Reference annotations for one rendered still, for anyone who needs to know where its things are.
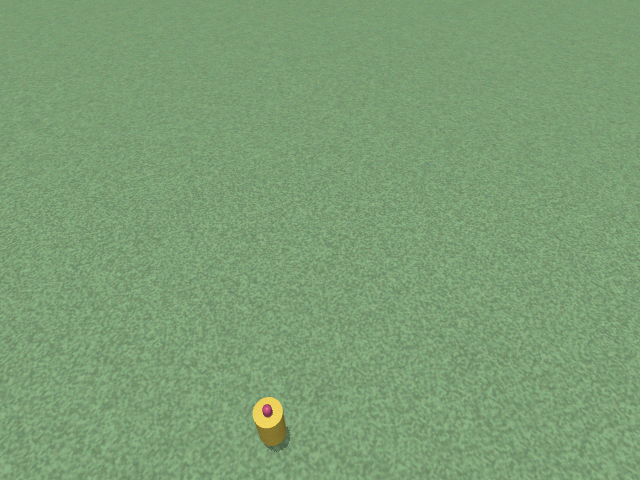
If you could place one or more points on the bottle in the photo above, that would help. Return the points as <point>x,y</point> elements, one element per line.
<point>269,420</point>

